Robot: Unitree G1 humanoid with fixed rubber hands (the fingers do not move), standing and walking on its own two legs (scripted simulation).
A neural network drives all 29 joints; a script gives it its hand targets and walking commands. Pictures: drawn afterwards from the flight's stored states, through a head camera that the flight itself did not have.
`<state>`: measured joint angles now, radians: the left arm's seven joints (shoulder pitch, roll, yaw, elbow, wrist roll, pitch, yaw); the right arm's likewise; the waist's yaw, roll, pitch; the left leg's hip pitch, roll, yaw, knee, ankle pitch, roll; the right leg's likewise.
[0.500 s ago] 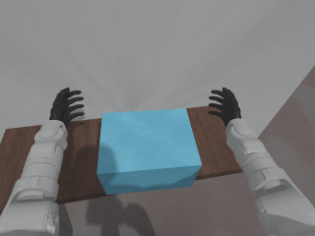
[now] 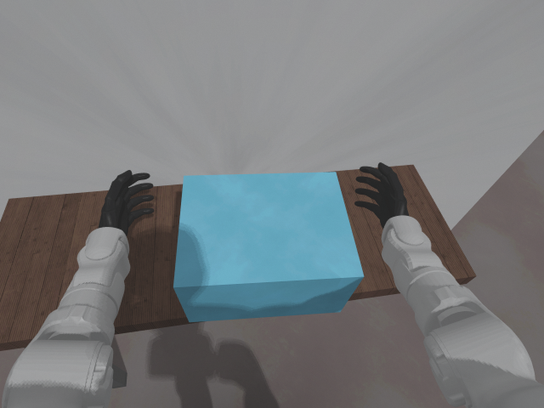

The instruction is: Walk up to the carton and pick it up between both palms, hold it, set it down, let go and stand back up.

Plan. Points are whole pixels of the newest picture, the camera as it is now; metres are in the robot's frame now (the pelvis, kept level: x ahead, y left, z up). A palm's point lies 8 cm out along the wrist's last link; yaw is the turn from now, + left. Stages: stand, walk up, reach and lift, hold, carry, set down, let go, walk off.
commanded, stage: reach and lift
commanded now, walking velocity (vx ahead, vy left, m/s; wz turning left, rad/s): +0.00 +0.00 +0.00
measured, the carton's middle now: (264, 245) +0.39 +0.03 -0.03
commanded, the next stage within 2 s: none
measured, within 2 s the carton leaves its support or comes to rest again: neither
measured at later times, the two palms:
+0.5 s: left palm (141, 237) +0.38 +0.24 -0.01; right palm (378, 229) +0.42 -0.16 +0.00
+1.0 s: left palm (154, 237) +0.38 +0.22 -0.01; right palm (371, 228) +0.41 -0.14 +0.01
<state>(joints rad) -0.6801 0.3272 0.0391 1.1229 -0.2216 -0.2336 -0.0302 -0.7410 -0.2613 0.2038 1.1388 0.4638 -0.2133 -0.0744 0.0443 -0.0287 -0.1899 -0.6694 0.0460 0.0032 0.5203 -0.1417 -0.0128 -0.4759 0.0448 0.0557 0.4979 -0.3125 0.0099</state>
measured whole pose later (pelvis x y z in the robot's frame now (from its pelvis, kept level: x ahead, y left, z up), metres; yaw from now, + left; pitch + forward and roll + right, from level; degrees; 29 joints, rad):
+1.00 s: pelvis -0.02 +0.01 -0.03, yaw -1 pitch +24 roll -2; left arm -0.79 0.18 0.10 1.31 -0.13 -0.47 0.07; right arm -0.86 -0.19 0.08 1.32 0.31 -0.40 -0.07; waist 0.05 -0.01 -0.25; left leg -0.95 0.05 0.01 0.73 -0.20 0.00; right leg -0.78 0.05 0.07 0.75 -0.39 0.03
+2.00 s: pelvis -0.01 +0.00 -0.01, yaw -1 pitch +21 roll -2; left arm -0.79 0.19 0.31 1.45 0.07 -0.65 0.05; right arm -0.78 -0.05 -0.35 1.30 -0.15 -0.54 -0.06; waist 0.02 -0.03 -0.17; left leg -0.79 0.05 0.02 0.56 -0.14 -0.01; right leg -0.62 0.05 0.07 0.58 -0.33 0.01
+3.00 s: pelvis -0.01 +0.01 +0.00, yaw +1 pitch +21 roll -3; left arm -0.65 0.18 0.04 1.29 -0.14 -0.58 0.11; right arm -0.63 -0.08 -0.06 1.14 0.06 -0.49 -0.12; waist 0.02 -0.01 -0.25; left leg -0.76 0.04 -0.01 0.49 -0.09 0.00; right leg -0.57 0.04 0.03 0.48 -0.27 0.02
